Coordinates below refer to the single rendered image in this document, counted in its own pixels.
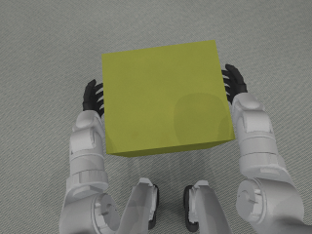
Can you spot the left robot upper arm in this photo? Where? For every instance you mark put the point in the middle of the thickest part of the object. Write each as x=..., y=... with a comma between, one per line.
x=94, y=214

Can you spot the carton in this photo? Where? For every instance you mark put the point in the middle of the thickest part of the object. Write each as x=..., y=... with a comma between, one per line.
x=164, y=99

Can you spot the right robot upper arm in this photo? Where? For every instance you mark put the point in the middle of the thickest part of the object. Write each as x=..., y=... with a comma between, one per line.
x=271, y=206

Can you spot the right robot foot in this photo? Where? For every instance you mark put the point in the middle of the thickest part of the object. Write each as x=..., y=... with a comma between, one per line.
x=192, y=226

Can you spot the robot right forearm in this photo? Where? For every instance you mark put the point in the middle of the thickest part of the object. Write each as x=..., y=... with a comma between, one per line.
x=257, y=143

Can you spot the right robot hand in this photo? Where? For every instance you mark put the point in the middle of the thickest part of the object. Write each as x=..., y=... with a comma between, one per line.
x=236, y=84

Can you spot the left robot hand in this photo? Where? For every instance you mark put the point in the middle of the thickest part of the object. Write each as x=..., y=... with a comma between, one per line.
x=90, y=98

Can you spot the robot foot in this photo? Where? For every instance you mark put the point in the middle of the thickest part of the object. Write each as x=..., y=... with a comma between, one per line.
x=192, y=226
x=152, y=222

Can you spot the robot left forearm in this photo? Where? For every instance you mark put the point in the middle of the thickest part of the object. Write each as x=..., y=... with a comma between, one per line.
x=87, y=175

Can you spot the left robot foot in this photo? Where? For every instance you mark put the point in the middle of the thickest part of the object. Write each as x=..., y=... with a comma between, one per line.
x=152, y=222

